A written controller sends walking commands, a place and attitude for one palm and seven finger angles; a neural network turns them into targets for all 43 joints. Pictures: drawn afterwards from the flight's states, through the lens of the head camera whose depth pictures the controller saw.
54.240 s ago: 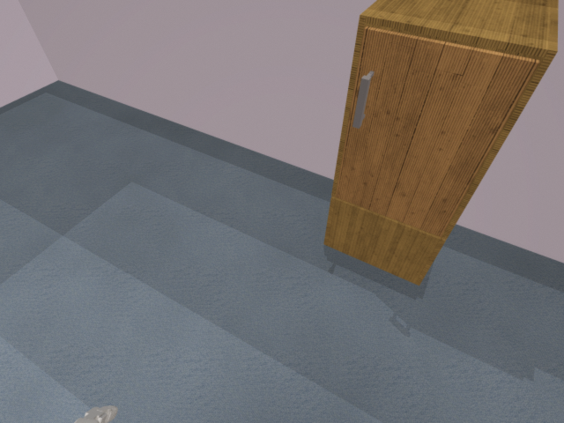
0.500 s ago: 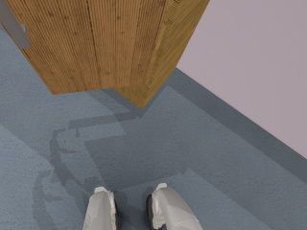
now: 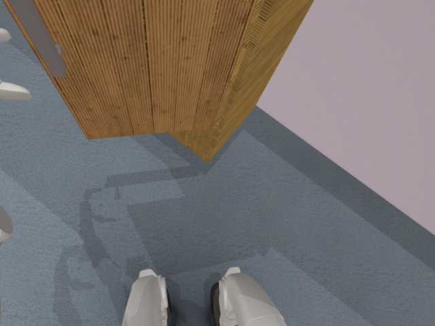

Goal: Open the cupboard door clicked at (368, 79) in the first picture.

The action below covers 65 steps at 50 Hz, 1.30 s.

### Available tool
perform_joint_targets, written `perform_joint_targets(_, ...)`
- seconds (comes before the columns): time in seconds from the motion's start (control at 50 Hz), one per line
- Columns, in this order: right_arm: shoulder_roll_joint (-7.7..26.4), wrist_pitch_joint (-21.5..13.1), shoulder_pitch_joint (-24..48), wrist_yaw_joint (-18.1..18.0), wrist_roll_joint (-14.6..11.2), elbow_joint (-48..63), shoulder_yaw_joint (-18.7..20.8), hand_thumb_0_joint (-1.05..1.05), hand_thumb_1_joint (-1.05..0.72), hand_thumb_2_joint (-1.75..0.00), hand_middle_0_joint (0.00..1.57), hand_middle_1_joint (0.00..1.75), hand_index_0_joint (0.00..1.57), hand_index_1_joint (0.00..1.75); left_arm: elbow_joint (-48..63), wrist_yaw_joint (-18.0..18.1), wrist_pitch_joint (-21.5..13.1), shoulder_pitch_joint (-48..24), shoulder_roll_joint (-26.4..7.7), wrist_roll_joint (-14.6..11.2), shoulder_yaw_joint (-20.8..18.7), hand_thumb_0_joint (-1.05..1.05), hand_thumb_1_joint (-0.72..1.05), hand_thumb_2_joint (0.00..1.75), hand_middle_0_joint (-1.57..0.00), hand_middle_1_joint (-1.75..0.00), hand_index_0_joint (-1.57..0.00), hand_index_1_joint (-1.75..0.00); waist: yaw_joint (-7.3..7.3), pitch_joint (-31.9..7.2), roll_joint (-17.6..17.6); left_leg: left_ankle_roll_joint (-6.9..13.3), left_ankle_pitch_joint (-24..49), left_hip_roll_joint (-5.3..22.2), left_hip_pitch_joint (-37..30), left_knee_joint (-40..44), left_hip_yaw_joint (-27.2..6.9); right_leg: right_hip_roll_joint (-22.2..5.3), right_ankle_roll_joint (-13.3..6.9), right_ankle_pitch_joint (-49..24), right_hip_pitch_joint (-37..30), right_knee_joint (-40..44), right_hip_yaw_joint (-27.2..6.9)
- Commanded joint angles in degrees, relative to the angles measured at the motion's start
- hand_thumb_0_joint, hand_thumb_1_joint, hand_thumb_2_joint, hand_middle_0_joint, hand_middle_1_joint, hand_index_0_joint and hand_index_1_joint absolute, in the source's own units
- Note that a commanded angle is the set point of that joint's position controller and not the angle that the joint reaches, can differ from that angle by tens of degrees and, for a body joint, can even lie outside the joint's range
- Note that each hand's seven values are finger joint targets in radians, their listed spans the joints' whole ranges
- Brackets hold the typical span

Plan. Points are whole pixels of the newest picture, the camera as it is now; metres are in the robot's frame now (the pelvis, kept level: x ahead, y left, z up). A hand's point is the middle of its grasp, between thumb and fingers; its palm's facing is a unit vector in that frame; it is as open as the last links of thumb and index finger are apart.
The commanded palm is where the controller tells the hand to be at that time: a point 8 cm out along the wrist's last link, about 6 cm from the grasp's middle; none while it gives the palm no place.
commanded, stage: move the hooked fingers beside the handle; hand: left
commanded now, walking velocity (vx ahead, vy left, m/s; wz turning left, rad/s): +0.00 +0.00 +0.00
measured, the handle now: (42, 29) +0.58 +0.23 +0.08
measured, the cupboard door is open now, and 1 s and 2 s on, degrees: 48 48 46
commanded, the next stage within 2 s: slide the fingers in behind the handle in 0.74 s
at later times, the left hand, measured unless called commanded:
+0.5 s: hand out of the picture +0.51 +0.29 +0.07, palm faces +0.07 -1.00 -0.02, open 14.0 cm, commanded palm +0.51 +0.32 +0.07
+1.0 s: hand out of the picture +0.53 +0.29 +0.07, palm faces +0.09 -1.00 -0.02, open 14.0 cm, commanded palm +0.53 +0.31 +0.07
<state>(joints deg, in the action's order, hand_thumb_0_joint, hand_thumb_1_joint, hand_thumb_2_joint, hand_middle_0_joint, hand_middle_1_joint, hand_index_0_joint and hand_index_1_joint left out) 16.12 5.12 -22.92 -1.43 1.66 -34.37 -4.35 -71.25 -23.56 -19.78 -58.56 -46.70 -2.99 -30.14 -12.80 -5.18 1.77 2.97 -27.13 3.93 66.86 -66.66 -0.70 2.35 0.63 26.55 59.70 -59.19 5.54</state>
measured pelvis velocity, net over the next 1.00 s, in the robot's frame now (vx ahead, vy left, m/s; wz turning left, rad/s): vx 0.00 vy -0.01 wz -0.01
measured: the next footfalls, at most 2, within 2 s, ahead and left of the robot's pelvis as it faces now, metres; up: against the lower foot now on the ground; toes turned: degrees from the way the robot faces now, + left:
none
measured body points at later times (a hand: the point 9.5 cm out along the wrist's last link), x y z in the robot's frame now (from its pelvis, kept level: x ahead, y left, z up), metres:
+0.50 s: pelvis +0.00 -0.01 +0.00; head +0.16 +0.04 +0.41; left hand +0.50 +0.34 +0.08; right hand -0.01 -0.28 -0.09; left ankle +0.03 +0.08 -0.65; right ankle +0.01 -0.14 -0.65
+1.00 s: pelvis +0.00 -0.01 -0.01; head +0.18 +0.04 +0.40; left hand +0.52 +0.34 +0.08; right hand -0.03 -0.28 -0.10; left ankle +0.03 +0.08 -0.65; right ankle +0.01 -0.14 -0.65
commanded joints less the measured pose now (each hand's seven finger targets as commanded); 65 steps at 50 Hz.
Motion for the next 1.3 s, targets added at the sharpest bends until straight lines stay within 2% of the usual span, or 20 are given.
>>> perform_joint_targets(0.0, 13.09, 0.19, -12.75, -0.54, -0.22, 0.68, 4.70, 0.00, -0.90, -0.90, 0.20, 0.30, 0.20, 0.30, 9.85, -0.61, -2.55, -19.29, -16.83, -2.30, -2.81, 0.00, -0.50, 0.30, -0.30, -1.20, -0.30, -1.20, 1.05, -30.93, 14.50, -2.66, 31.66, 0.54, -39.68, 7.06, -7.42, 2.14, -1.96, -14.49, -0.98, 5.15, -0.75)
perform_joint_targets(0.04, 12.92, 0.37, -12.53, -0.84, -0.64, 1.23, 4.19, 0.00, -0.90, -0.90, 0.20, 0.30, 0.20, 0.30, 8.33, -0.67, -1.01, -19.42, -16.55, -2.18, -2.08, 0.00, -0.50, 0.30, -0.30, -1.20, -0.30, -1.20, 0.71, -28.46, 13.11, -1.67, 28.34, -0.03, -35.84, 7.22, -6.42, 2.07, -1.87, -14.54, -2.19, 5.36, -1.13)
perform_joint_targets(0.1, 13.01, 0.24, -11.91, -1.18, -0.72, 1.59, 3.84, 0.00, -0.90, -0.90, 0.20, 0.30, 0.20, 0.30, 9.74, 0.16, -1.08, -22.02, -21.19, -0.82, -3.72, 0.00, -0.50, 0.30, -0.30, -1.20, -0.30, -1.20, 0.63, -27.82, 12.69, -1.20, 24.73, -0.16, -32.06, 6.88, -5.62, 1.98, -1.64, -13.84, -3.71, 5.30, -1.77)
perform_joint_targets(0.16, 12.95, -0.53, -11.71, -1.15, -0.28, 1.59, 4.13, 0.00, -0.90, -0.90, 0.20, 0.30, 0.20, 0.30, 15.22, 1.25, -4.52, -24.42, -24.92, -0.52, -6.54, 0.00, -0.50, 0.30, -0.30, -1.20, -0.30, -1.20, 1.59, -33.14, 16.36, -1.69, 27.79, -0.03, -34.94, 5.94, -5.69, 2.18, -1.95, -15.22, -4.65, 4.24, -2.13)
perform_joint_targets(0.24, 12.81, -0.79, -11.55, -0.93, -0.50, 0.32, 4.10, 0.00, -0.90, -0.90, 0.20, 0.30, 0.20, 0.30, 12.71, 0.08, -5.65, -23.87, -21.46, -1.64, -4.55, 0.00, -0.50, 0.30, -0.30, -1.20, -0.30, -1.20, 0.34, -31.34, 16.08, -1.76, 27.35, 0.18, -36.27, 5.82, -6.13, 2.45, -2.03, -14.53, -3.11, 4.65, -1.85)
perform_joint_targets(0.28, 13.05, -0.38, -11.54, -1.14, -0.90, 0.32, 4.05, 0.00, -0.90, -0.90, 0.20, 0.30, 0.20, 0.30, 8.94, -1.59, -3.52, -20.41, -20.40, -1.76, -3.44, 0.00, -0.50, 0.30, -0.30, -1.20, -0.30, -1.20, 0.57, -29.94, 14.52, -1.50, 26.20, 0.10, -34.45, 6.21, -5.74, 2.31, -1.78, -14.49, -3.84, 5.16, -1.82)
perform_joint_targets(0.34, 12.51, -0.06, -11.58, -1.44, -1.51, 0.92, 3.59, 0.00, -0.90, -0.90, 0.20, 0.30, 0.20, 0.30, 5.22, -3.92, -0.04, -18.34, -14.26, -2.69, 1.42, 0.00, -0.50, 0.30, -0.30, -1.20, -0.30, -1.20, -0.17, -26.54, 13.34, -0.92, 25.54, -0.29, -32.89, 6.57, -5.27, 2.27, -1.63, -15.12, -2.99, 5.75, -1.61)
perform_joint_targets(0.36, 13.01, 0.13, -11.66, -1.69, -1.49, 0.93, 3.73, 0.00, -0.90, -0.90, 0.20, 0.30, 0.20, 0.30, 5.46, -4.03, 0.46, -17.84, -17.17, -2.56, -0.56, 0.00, -0.50, 0.30, -0.30, -1.20, -0.30, -1.20, 0.34, -26.73, 12.15, -0.95, 24.92, -0.12, -32.21, 6.60, -5.32, 2.13, -1.45, -14.75, -3.23, 5.73, -1.60)
perform_joint_targets(0.4, 12.93, 0.11, -11.76, -1.85, -1.48, 1.26, 3.77, 0.00, -0.90, -0.90, 0.20, 0.30, 0.20, 0.30, 7.81, -3.79, 0.21, -19.35, -17.01, -2.87, -0.23, 0.00, -0.50, 0.30, -0.30, -1.20, -0.30, -1.20, 0.11, -27.63, 11.44, -0.69, 24.47, -0.22, -31.41, 6.38, -5.13, 2.13, -1.43, -15.00, -3.83, 5.64, -2.00)
perform_joint_targets(0.48, 12.69, -0.68, -11.66, -1.47, -0.63, 0.36, 4.24, 0.00, -0.90, -0.90, 0.20, 0.30, 0.20, 0.30, 14.83, -1.13, -4.54, -25.85, -18.94, -2.99, -2.63, 0.00, -0.50, 0.30, -0.30, -1.20, -0.30, -1.20, 0.20, -31.45, 16.16, -1.65, 26.09, 0.21, -36.23, 5.63, -6.29, 2.15, -1.87, -13.40, -0.59, 4.47, -1.86)
perform_joint_targets(0.54, 12.93, -1.29, -11.37, -1.34, -0.49, -0.11, 4.18, 0.00, -0.90, -0.90, 0.20, 0.30, 0.20, 0.30, 13.72, 0.90, -5.75, -27.09, -21.50, -2.17, -4.56, 0.00, -0.50, 0.30, -0.30, -1.20, -0.30, -1.20, 0.07, -31.06, 16.26, -1.58, 24.24, 0.14, -34.93, 5.44, -6.46, 2.14, -2.07, -12.13, -0.74, 4.07, -2.04)
perform_joint_targets(0.6, 12.88, -1.17, -10.68, -1.51, -1.08, 0.52, 3.21, 0.00, -0.90, -0.90, 0.20, 0.30, 0.20, 0.30, 6.19, 1.12, -2.61, -24.38, -21.14, -0.72, -2.77, 0.00, -0.50, 0.30, -0.30, -1.20, -0.30, -1.20, -0.59, -25.50, 12.89, -0.77, 19.21, -0.16, -28.02, 5.45, -5.32, 1.88, -1.46, -10.56, -2.09, 4.81, -2.43)
perform_joint_targets(0.66, 12.84, -0.74, -10.99, -1.69, -1.14, 1.39, 3.01, 0.00, -0.90, -0.90, 0.20, 0.30, 0.20, 0.30, 6.85, 0.56, -1.21, -22.29, -21.87, 0.52, -2.22, 0.00, -0.50, 0.30, -0.30, -1.20, -0.30, -1.20, 0.85, -29.20, 16.40, -1.19, 23.00, -0.29, -31.21, 5.57, -5.39, 1.81, -1.75, -12.68, -2.23, 4.05, -2.02)
perform_joint_targets(0.76, 12.98, -0.91, -11.31, -1.79, -1.06, 1.10, 3.14, 0.00, -0.90, -0.90, 0.20, 0.30, 0.20, 0.30, 9.50, -0.81, -2.27, -25.97, -21.88, -1.41, -2.64, 0.00, -0.50, 0.30, -0.30, -1.20, -0.30, -1.20, -0.78, -30.96, 13.67, -0.79, 23.45, 0.12, -30.38, 4.20, -5.48, 2.15, -1.29, -13.62, -2.34, 3.78, -2.28)
perform_joint_targets(0.78, 13.28, -1.06, -11.58, -1.87, -0.86, 0.90, 3.23, 0.00, -0.90, -0.90, 0.20, 0.30, 0.20, 0.30, 11.04, -0.98, -2.89, -26.86, -24.47, -1.39, -4.42, 0.00, -0.50, 0.30, -0.30, -1.20, -0.30, -1.20, -0.23, -32.83, 14.50, -0.94, 24.55, 0.20, -30.91, 3.96, -5.85, 2.14, -1.47, -14.05, -3.00, 3.19, -2.20)
perform_joint_targets(0.84, 13.00, -1.15, -12.17, -1.53, -0.76, 0.40, 3.50, 0.00, -0.90, -0.90, 0.20, 0.30, 0.20, 0.30, 11.97, -1.39, -3.43, -26.39, -22.37, -1.79, -3.80, 0.00, -0.50, 0.30, -0.30, -1.20, -0.30, -1.20, -0.09, -34.62, 16.91, -1.22, 27.48, 0.14, -34.24, 3.77, -6.32, 2.26, -1.79, -14.83, -1.17, 2.86, -1.95)
perform_joint_targets(0.92, 12.86, -0.72, -12.13, -1.50, -1.17, 0.14, 3.20, 0.00, -0.90, -0.90, 0.20, 0.30, 0.20, 0.30, 6.96, -1.33, -0.33, -24.47, -18.91, -1.41, -0.78, 0.00, -0.50, 0.30, -0.30, -1.20, -0.30, -1.20, -1.12, -28.19, 13.52, -0.88, 22.68, 0.28, -30.24, 4.77, -6.02, 2.19, -1.33, -12.52, -0.56, 4.13, -1.70)
perform_joint_targets(0.98, 12.81, -0.76, -12.91, -1.48, -0.83, -0.13, 3.58, 0.00, -0.90, -0.90, 0.20, 0.30, 0.20, 0.30, 9.89, -0.84, 0.07, -25.65, -17.34, -1.11, 0.25, 0.00, -0.50, 0.30, -0.30, -1.20, -0.30, -1.20, -0.75, -31.62, 17.01, -1.49, 26.24, 0.40, -35.38, 5.06, -6.95, 2.04, -1.66, -13.40, 1.45, 3.80, -1.23)
perform_joint_targets(1.12, 12.35, -0.75, -13.15, -0.59, -0.19, -0.41, 4.00, 0.00, -0.90, -0.90, 0.20, 0.30, 0.20, 0.30, 13.58, 1.80, -2.19, -24.55, -17.88, -1.61, -2.53, 0.00, -0.50, 0.30, -0.30, -1.20, -0.30, -1.20, 0.21, -32.50, 16.65, -1.75, 29.99, 0.45, -36.73, 5.05, -6.51, 2.23, -1.76, -15.85, -1.13, 4.05, -1.35)
perform_joint_targets(1.28, 12.06, -0.31, -13.32, 0.05, -0.01, -1.03, 4.80, 0.00, -0.90, -0.90, 0.20, 0.30, 0.20, 0.30, 15.27, 3.27, -3.19, -23.53, -11.47, -1.72, 0.78, 0.00, -0.50, 0.30, -0.30, -1.20, -0.30, -1.20, -0.09, -32.65, 16.64, -2.43, 32.60, 0.55, -41.06, 6.31, -7.35, 2.44, -1.96, -15.92, -0.56, 4.86, -0.79)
